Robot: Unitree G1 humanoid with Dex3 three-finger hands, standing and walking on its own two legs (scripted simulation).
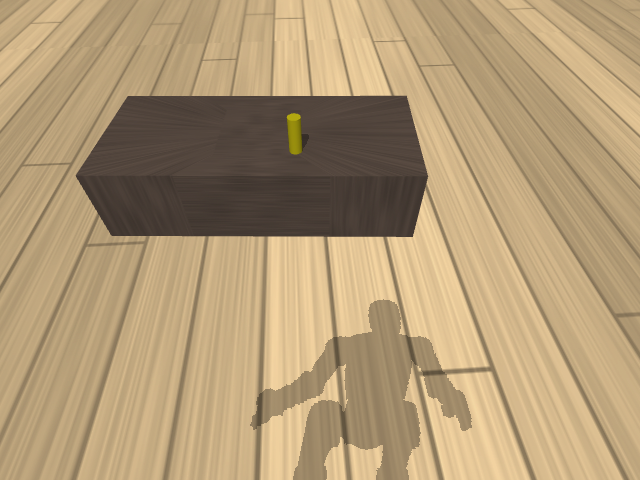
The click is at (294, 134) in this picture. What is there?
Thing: squat round
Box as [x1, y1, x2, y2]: [287, 113, 301, 153]
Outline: 292,113 287,116 289,150 291,153 299,153 301,151 300,116 298,114
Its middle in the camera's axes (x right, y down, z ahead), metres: -0.10 -0.41 +1.50
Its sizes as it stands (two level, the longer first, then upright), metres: 0.051 0.051 0.147
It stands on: a support 0.33 m high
